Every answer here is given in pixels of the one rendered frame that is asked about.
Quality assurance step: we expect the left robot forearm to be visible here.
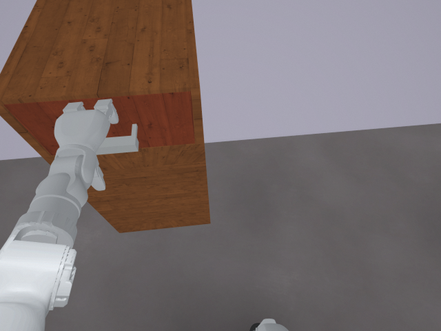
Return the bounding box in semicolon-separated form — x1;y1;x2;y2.
0;144;97;261

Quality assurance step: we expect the robot right shin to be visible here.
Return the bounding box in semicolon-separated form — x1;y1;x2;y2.
258;319;276;327

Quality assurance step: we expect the handle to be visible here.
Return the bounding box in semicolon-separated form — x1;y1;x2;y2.
95;124;139;155

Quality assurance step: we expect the robot left hand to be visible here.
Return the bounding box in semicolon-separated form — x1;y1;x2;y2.
54;99;119;191

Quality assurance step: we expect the cabinet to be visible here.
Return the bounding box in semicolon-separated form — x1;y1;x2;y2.
0;0;210;233

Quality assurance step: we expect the left robot upper arm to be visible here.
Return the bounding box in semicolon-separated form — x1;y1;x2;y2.
0;240;76;331

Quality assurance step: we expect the drawer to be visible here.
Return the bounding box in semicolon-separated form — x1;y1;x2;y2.
4;91;195;155

